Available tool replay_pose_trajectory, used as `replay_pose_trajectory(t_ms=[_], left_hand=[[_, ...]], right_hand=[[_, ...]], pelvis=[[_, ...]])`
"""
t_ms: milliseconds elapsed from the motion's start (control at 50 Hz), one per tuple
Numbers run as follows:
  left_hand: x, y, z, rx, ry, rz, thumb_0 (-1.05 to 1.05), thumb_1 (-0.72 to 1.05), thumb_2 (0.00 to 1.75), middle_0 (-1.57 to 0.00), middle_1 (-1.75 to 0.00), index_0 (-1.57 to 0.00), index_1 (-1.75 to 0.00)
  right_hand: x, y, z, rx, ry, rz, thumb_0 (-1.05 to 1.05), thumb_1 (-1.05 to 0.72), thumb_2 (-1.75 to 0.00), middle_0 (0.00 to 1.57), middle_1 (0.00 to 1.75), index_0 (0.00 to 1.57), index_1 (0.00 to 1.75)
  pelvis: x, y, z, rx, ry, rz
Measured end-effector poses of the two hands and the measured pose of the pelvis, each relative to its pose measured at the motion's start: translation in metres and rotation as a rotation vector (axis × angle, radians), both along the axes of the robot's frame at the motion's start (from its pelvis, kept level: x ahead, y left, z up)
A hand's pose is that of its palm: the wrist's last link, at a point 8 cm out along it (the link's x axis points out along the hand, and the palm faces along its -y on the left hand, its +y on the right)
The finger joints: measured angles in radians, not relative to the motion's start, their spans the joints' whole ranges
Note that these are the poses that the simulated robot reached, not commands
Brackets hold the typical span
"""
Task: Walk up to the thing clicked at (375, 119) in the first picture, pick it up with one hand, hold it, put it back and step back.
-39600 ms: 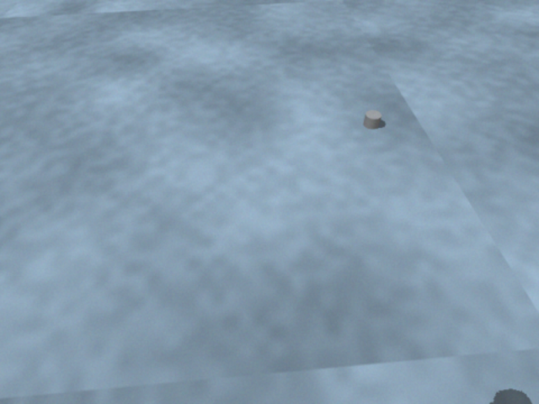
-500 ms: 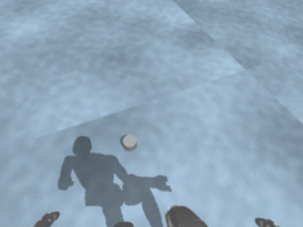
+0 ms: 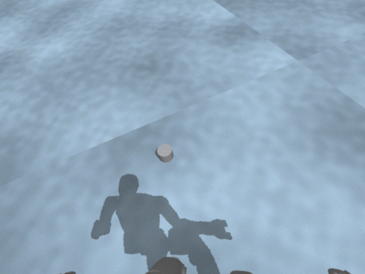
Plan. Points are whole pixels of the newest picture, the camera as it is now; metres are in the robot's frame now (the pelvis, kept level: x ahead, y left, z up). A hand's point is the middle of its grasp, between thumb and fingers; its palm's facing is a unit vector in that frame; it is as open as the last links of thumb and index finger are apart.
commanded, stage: step back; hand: left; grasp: from above
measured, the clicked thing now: (165, 153) +0.85 +0.22 -0.73
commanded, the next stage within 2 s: stand in 1.60 s
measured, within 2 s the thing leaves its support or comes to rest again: neither
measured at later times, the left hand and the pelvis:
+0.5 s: hand out of the picture -0.14 +0.24 -0.16, palm faces -0.01 -0.91 -0.41, open 7.4 cm; pelvis -0.19 -0.03 -0.02, yaw +0 degrees
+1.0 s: hand out of the picture -0.17 +0.26 -0.14, palm faces +0.03 -0.92 -0.40, open 7.4 cm; pelvis -0.21 -0.02 +0.00, yaw +3 degrees
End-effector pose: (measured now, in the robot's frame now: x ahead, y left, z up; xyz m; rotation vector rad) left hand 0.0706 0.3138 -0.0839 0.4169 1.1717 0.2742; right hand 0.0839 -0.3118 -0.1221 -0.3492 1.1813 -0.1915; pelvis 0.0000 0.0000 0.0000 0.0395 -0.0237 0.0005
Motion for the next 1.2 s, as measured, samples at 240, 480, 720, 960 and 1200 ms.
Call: replay_pose_trajectory(t_ms=[240, 480, 720, 960, 1200], left_hand=[[-0.058, -0.003, -0.031, -0.085, -0.095, 0.023, 0.01, 0.90, 0.90, -0.21, -0.30, -0.21, -0.30], [-0.199, -0.027, -0.039, -0.054, 0.055, 0.021, 0.01, 0.90, 0.90, -0.21, -0.30, -0.21, -0.30], [-0.278, -0.027, -0.007, 0.002, 0.053, 0.079, 0.01, 0.90, 0.90, -0.21, -0.31, -0.21, -0.30], [-0.259, -0.004, -0.020, -0.050, 0.035, 0.064, 0.01, 0.90, 0.90, -0.21, -0.30, -0.21, -0.30], [-0.204, -0.043, -0.022, -0.061, -0.058, 0.040, 0.01, 0.90, 0.90, -0.21, -0.30, -0.21, -0.30]], right_hand=[[-0.092, 0.019, 0.008, -0.024, 0.046, 0.077, 0.01, -0.91, -0.89, 0.21, 0.30, 0.21, 0.30], [-0.115, -0.019, 0.015, -0.020, -0.155, 0.083, 0.01, -0.90, -0.89, 0.21, 0.30, 0.21, 0.30], [-0.223, -0.030, -0.005, 0.033, 0.031, 0.026, 0.01, -0.91, -0.89, 0.20, 0.30, 0.21, 0.30], [-0.249, -0.007, 0.010, 0.024, 0.041, 0.023, 0.01, -0.91, -0.89, 0.21, 0.30, 0.21, 0.30], [-0.206, -0.032, -0.005, 0.015, 0.046, 0.012, 0.01, -0.91, -0.89, 0.20, 0.30, 0.21, 0.30]], pelvis=[[-0.095, 0.002, -0.009, -0.037, -0.043, 0.067], [-0.180, -0.028, -0.015, -0.055, -0.020, -0.019], [-0.217, -0.033, -0.002, -0.033, -0.021, 0.024], [-0.218, -0.017, 0.000, -0.023, -0.019, 0.053], [-0.190, -0.040, -0.007, -0.046, -0.030, 0.057]])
